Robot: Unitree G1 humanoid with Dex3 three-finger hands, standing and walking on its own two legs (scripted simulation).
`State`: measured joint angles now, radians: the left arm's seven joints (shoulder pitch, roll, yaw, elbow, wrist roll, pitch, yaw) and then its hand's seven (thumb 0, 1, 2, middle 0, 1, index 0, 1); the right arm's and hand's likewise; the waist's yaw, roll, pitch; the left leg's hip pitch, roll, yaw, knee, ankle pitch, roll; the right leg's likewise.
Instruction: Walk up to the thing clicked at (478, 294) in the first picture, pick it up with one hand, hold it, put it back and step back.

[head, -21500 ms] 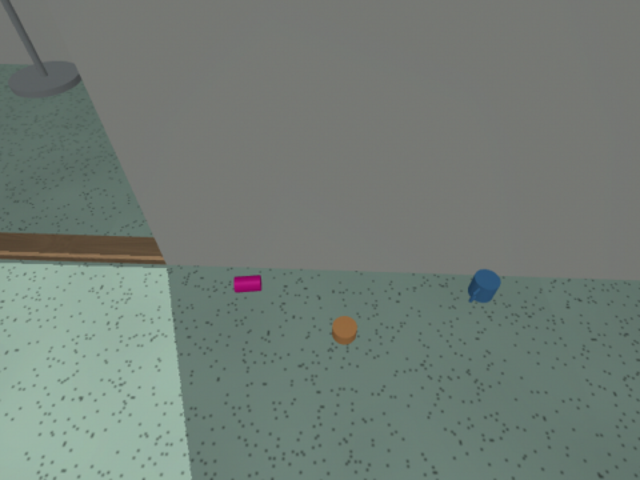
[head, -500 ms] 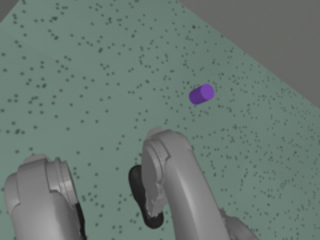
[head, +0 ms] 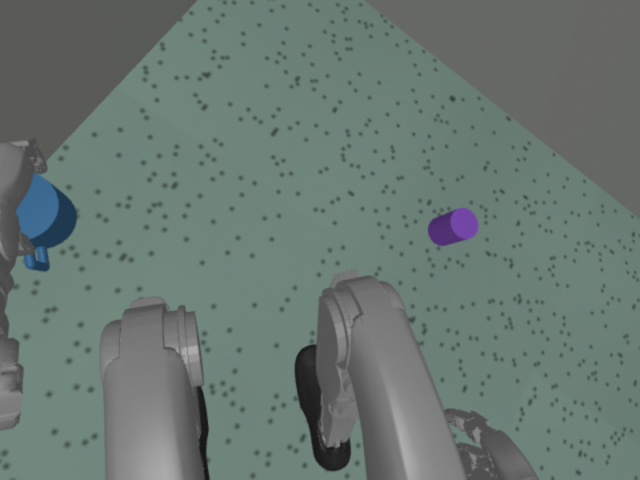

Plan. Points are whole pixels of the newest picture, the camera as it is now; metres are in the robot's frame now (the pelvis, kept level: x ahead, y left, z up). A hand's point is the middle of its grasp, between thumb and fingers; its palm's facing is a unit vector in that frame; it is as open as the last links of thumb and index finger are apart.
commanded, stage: settle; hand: left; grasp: from above
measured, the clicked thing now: (31, 224) +0.43 +0.32 -0.25
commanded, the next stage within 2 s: lift in 0.22 s
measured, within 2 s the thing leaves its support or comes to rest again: neither
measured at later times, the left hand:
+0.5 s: hand out of the picture +0.43 +0.32 -0.13, palm faces -0.42 -0.07 -0.90, open 11.4 cm
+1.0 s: hand out of the picture +0.37 +0.31 +0.00, palm faces -0.44 -0.12 -0.89, open 11.4 cm
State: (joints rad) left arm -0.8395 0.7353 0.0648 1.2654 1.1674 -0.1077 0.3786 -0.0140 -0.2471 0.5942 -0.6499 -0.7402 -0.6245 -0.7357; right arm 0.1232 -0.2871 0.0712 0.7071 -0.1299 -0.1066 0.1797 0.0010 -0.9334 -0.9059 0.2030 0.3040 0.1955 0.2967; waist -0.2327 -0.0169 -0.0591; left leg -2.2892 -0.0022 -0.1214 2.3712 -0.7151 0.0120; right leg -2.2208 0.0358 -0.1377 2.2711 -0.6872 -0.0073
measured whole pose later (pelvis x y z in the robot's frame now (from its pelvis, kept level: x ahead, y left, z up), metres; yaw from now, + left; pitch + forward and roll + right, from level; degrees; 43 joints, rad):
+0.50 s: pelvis -0.01 +0.00 +0.02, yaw +2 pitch +35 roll -8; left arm -0.82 0.71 0.06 1.19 1.17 -0.16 0.28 -0.02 -0.28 0.66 -0.68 -0.70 -0.65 -0.70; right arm 0.18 -0.27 0.05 0.69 -0.09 -0.03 0.10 0.00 -0.93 -0.90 0.20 0.30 0.20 0.30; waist -0.21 0.00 -0.09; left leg -2.23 -0.01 -0.09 2.29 -0.67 0.02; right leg -2.17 0.03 -0.11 2.20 -0.65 0.00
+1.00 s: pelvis +0.00 +0.00 +0.12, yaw +5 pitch +34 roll -5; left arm -0.54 0.60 -0.02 0.81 1.02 -0.08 0.13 -0.03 -0.26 0.70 -0.63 -0.71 -0.60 -0.73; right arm 0.18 -0.27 -0.01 0.63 -0.01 0.02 0.05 0.00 -0.93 -0.91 0.20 0.30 0.20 0.30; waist -0.13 0.03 -0.18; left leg -1.91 -0.01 -0.06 1.96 -0.65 0.02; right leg -1.86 0.03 -0.07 1.90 -0.64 0.01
